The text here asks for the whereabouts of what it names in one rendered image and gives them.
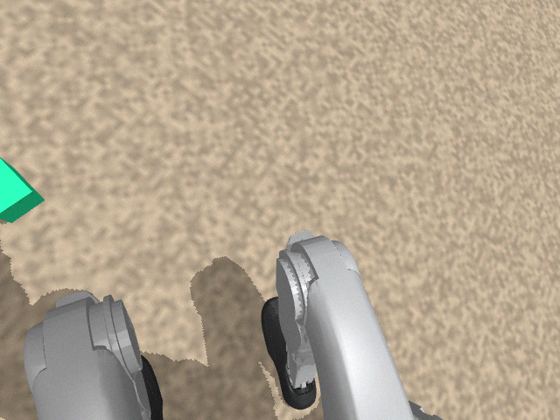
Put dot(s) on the left robot foot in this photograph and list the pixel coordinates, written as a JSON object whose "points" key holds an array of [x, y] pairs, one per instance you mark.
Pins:
{"points": [[153, 391]]}

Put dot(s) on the right robot hand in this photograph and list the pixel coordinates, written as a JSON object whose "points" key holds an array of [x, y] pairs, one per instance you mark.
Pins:
{"points": [[419, 414]]}

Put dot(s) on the small box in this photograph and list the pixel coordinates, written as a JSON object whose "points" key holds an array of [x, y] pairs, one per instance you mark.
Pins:
{"points": [[17, 196]]}

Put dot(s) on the right robot foot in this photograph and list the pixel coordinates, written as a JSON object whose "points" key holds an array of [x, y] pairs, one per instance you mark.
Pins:
{"points": [[297, 398]]}

